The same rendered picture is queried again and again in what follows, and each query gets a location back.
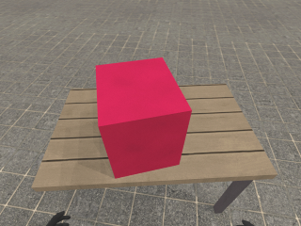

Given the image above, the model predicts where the table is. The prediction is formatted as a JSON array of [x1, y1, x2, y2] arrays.
[[31, 83, 277, 214]]

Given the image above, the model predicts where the carton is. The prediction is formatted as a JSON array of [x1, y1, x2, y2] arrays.
[[95, 57, 192, 179]]

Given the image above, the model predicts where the left robot hand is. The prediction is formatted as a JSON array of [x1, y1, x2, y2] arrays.
[[46, 211, 71, 226]]

